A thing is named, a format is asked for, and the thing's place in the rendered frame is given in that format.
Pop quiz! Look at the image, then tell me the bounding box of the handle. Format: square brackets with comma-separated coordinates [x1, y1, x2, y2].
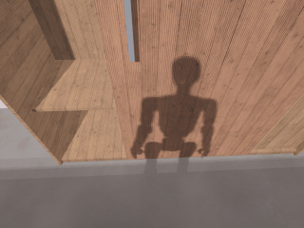
[123, 0, 135, 62]

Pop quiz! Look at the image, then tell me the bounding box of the wardrobe door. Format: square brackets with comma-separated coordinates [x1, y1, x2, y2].
[253, 93, 304, 150]
[94, 0, 304, 160]

